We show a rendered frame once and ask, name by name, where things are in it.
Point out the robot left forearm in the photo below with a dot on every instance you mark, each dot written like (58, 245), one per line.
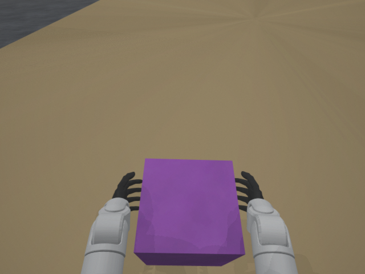
(107, 241)

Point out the robot right forearm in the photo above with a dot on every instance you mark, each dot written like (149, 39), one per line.
(271, 243)

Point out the carton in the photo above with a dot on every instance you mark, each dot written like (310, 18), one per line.
(188, 213)

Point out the robot left hand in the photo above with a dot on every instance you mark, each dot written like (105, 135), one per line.
(123, 192)

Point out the robot right hand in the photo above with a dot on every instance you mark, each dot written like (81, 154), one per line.
(252, 190)

